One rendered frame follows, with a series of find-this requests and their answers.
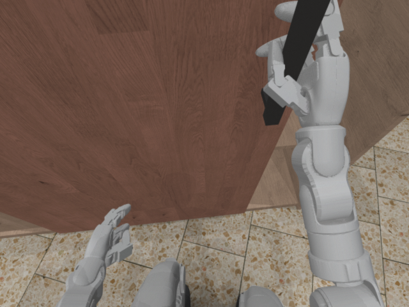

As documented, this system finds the left robot hand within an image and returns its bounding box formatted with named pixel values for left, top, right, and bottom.
left=84, top=204, right=133, bottom=268

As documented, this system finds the robot right upper arm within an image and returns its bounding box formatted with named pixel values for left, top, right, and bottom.
left=309, top=284, right=381, bottom=307

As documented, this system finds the robot left forearm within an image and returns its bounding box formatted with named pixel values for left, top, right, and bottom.
left=55, top=257, right=106, bottom=307

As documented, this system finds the robot right thigh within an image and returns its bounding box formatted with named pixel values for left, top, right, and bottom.
left=239, top=286, right=284, bottom=307

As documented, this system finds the robot thigh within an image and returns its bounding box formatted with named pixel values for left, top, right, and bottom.
left=239, top=286, right=284, bottom=307
left=131, top=261, right=186, bottom=307

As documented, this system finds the robot right forearm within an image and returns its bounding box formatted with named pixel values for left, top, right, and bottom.
left=291, top=125, right=385, bottom=307

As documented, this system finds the handle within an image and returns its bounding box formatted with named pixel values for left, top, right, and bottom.
left=261, top=0, right=330, bottom=126

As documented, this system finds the robot left thigh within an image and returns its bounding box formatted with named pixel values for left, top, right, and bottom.
left=131, top=261, right=186, bottom=307

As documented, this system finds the wardrobe door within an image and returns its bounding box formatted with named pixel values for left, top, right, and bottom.
left=0, top=0, right=343, bottom=233
left=0, top=212, right=41, bottom=232

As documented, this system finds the right robot hand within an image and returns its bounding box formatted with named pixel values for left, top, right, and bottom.
left=255, top=0, right=350, bottom=128

